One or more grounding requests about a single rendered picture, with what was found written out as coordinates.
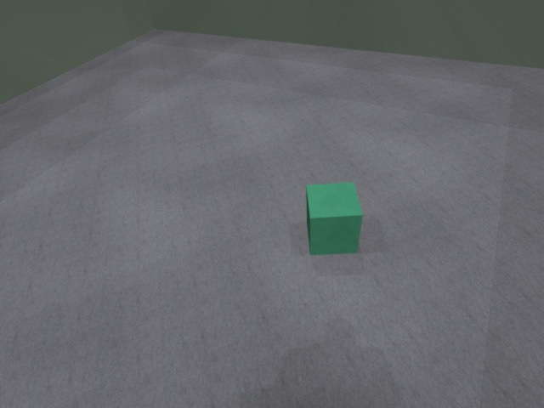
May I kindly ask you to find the carton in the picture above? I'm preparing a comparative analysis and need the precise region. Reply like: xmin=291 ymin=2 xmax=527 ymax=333
xmin=306 ymin=182 xmax=363 ymax=255

